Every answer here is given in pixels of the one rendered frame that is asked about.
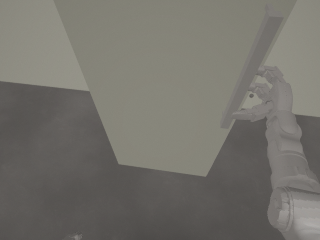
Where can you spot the right robot hand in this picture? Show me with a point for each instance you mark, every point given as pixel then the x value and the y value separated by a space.
pixel 280 96

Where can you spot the fridge door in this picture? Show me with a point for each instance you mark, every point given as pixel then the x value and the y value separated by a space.
pixel 161 72

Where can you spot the robot right upper arm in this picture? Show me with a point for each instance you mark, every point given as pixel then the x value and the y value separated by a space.
pixel 295 213

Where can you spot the handle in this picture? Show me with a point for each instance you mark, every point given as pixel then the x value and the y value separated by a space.
pixel 265 35

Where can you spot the right robot forearm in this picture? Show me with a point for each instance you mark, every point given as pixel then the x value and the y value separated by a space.
pixel 287 160

